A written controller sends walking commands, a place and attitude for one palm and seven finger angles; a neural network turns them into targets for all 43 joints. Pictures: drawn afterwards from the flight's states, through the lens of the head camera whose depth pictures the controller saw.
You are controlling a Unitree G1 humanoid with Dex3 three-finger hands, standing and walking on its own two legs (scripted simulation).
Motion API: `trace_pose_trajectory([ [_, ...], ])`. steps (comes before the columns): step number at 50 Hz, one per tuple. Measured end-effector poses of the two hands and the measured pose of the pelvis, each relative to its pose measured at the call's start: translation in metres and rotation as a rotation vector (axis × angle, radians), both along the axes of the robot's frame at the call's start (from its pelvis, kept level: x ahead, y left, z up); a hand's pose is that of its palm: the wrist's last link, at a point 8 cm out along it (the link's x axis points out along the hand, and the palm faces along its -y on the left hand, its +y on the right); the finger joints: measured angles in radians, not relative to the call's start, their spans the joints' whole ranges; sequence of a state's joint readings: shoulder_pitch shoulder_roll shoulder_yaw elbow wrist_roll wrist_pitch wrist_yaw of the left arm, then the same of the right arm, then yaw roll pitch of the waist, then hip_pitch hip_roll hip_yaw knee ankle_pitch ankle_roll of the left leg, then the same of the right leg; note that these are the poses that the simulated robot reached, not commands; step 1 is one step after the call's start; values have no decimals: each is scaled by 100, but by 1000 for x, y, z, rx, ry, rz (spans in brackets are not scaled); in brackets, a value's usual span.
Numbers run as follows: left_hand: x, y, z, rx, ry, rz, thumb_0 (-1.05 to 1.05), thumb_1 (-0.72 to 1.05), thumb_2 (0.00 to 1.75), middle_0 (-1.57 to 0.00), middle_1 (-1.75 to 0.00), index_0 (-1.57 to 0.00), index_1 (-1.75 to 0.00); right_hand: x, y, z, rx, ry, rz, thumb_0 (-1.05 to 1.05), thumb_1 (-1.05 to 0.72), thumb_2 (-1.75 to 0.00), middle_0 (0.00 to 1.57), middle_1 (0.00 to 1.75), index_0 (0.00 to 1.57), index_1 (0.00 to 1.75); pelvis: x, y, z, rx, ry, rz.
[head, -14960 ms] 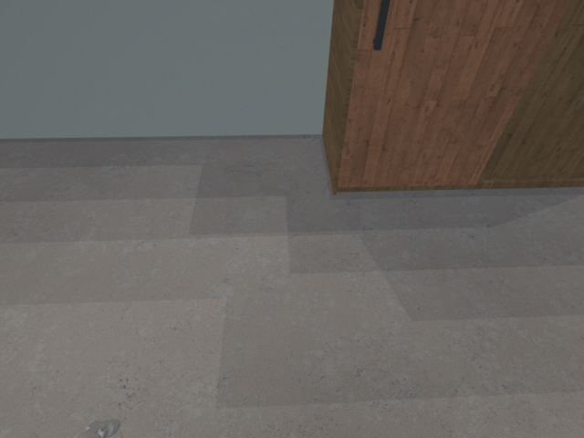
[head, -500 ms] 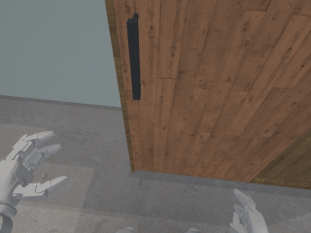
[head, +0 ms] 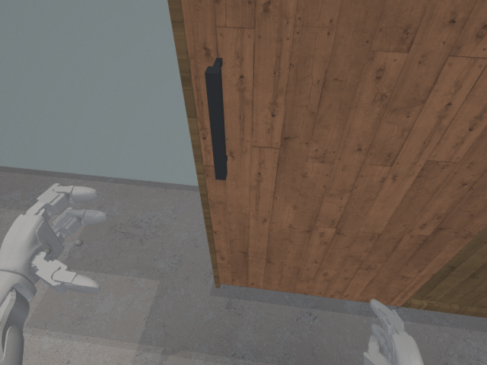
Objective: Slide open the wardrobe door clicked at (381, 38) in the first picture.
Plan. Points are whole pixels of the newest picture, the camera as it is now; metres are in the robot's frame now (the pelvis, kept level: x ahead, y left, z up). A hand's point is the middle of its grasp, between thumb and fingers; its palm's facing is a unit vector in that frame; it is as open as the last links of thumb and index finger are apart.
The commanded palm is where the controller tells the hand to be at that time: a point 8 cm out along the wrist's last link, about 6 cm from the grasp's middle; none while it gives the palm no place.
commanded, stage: raise the hand with hooked fingers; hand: left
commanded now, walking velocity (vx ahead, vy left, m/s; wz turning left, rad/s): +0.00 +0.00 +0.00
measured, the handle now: (220, 125) +0.52 +0.10 +0.13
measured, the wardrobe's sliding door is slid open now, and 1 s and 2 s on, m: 0.00 0.00 0.00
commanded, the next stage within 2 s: move the hooked fingers beside the handle in 0.76 s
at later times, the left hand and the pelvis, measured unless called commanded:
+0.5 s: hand (93, 206) +0.29 +0.25 +0.14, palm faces +0.01 -1.00 -0.04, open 14.0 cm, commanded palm +0.26 +0.30 +0.16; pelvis +0.01 -0.02 +0.01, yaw +0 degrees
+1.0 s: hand (93, 208) +0.28 +0.24 +0.15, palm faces +0.03 -1.00 -0.03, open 14.0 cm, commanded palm +0.26 +0.29 +0.15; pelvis +0.00 -0.02 +0.01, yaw +0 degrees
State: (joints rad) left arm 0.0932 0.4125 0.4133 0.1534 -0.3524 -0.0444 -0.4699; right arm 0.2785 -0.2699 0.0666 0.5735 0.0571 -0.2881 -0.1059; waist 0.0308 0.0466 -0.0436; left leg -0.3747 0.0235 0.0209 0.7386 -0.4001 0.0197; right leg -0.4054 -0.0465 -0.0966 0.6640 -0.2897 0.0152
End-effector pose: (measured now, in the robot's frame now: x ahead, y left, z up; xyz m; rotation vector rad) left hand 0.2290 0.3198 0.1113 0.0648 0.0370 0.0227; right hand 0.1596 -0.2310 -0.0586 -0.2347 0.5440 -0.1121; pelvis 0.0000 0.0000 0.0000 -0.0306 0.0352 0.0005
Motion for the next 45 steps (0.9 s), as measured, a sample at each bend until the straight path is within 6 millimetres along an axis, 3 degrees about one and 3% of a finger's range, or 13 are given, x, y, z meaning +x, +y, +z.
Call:
trace_pose_trajectory([
  [9,22,-4,37,21,-98,2,-1,-49,30,-30,-120,-30,-119,10,-8,3,3,18,-4,2,-90,-90,20,30,21,30,9,-10,8,6,-21,4],
  [16,39,-6,48,8,-45,-5,-1,-49,30,-30,-120,-30,-120,13,-18,2,19,37,-16,2,-90,-90,20,30,21,30,13,-17,12,14,-24,3],
  [29,36,-23,36,-14,-36,1,-1,-49,30,-30,-120,-30,-120,10,-33,4,9,47,-31,2,-90,-90,20,30,21,30,13,-25,13,22,-33,-7],
  [36,32,-22,46,-11,-71,8,-1,-50,30,-30,-120,-30,-120,9,-31,5,15,37,-32,2,-90,-90,20,30,21,30,10,-27,14,22,-46,-4],
  [45,27,-21,39,-22,-32,-2,-1,-50,30,-30,-120,-30,-120,2,-29,5,20,33,-34,2,-90,-90,20,30,21,30,2,-25,14,23,-51,-7],
])
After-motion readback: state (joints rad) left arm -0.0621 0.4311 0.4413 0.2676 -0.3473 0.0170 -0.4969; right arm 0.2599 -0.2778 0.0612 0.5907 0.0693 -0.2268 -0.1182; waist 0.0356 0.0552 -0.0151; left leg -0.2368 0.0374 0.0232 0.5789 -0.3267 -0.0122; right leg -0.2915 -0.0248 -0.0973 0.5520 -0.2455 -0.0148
